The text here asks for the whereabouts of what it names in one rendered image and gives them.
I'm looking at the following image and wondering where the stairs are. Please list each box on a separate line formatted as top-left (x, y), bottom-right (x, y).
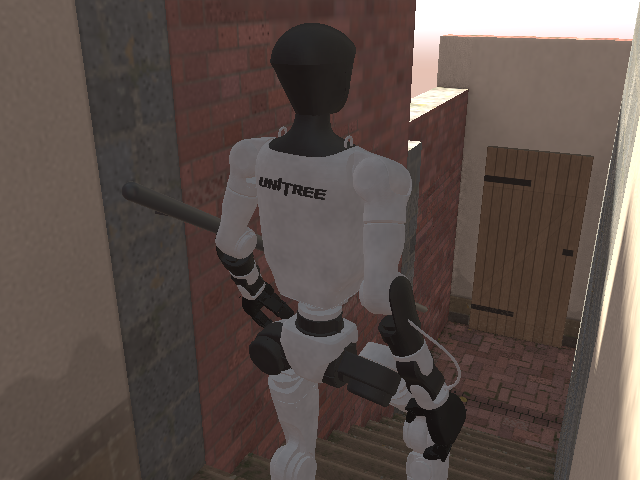
top-left (191, 412), bottom-right (556, 480)

